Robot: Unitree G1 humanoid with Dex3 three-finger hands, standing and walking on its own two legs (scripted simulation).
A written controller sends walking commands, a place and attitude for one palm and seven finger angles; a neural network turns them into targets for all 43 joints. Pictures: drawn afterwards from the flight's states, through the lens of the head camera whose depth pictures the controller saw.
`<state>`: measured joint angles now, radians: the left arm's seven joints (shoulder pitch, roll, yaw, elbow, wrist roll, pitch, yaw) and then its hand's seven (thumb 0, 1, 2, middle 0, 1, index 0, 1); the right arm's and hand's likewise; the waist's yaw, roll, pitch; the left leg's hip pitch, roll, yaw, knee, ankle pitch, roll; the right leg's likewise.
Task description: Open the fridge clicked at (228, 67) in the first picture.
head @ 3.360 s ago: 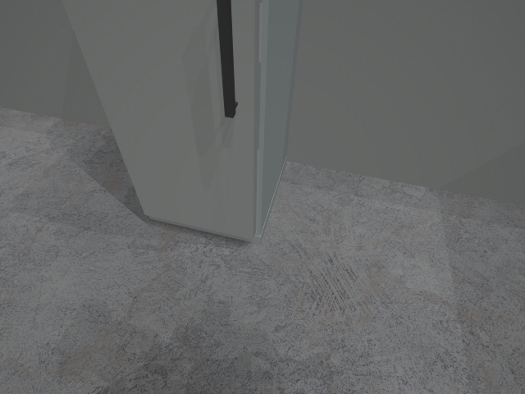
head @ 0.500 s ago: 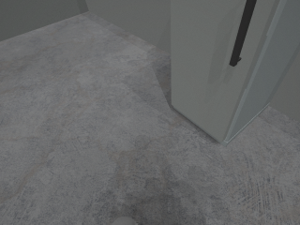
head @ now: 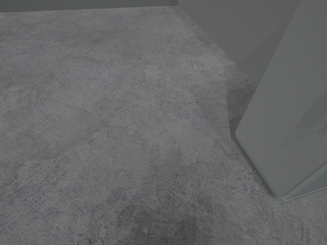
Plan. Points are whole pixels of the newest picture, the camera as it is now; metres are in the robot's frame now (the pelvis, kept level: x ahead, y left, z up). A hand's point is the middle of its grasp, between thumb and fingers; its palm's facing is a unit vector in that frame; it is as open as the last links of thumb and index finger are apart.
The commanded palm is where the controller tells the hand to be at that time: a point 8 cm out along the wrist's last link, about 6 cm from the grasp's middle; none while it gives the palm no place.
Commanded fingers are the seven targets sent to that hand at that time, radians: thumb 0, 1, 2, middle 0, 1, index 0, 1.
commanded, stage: walk to a spot facing it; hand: right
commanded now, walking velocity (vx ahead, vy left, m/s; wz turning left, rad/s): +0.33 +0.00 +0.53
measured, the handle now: out of the picture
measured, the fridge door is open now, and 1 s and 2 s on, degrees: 0 0 0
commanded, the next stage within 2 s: none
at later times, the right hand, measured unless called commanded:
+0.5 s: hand (255, 235) +0.22 -0.27 -0.18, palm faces -0.17 +0.98 -0.14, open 7.4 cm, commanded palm none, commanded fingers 0.00 -0.90 -0.90 0.20 0.30 0.20 0.30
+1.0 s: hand (190, 138) +0.56 -0.07 -0.17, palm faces -0.58 +0.81 -0.10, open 7.4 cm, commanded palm none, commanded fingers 0.00 -0.90 -0.90 0.20 0.30 0.20 0.30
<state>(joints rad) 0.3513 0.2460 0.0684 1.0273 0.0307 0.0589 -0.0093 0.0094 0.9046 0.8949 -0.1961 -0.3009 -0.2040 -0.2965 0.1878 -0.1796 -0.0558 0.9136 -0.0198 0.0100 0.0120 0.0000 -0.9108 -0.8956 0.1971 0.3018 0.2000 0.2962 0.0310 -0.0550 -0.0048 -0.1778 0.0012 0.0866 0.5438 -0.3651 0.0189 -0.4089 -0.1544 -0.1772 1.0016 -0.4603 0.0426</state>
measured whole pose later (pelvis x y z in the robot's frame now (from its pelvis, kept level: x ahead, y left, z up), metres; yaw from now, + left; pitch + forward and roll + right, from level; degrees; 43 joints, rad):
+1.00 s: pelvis +0.36 -0.02 +0.00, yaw +32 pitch +0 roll +2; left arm 0.52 0.10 0.03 1.09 0.03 -0.05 0.02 0.01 0.90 0.89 -0.20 -0.30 -0.21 -0.30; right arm 0.07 -0.15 -0.07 0.92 -0.04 0.03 0.05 0.00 -0.91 -0.90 0.19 0.30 0.19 0.30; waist 0.07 -0.01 0.10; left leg -0.52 0.03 0.19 0.72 -0.25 0.04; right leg 0.08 -0.14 -0.52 0.47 -0.49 0.03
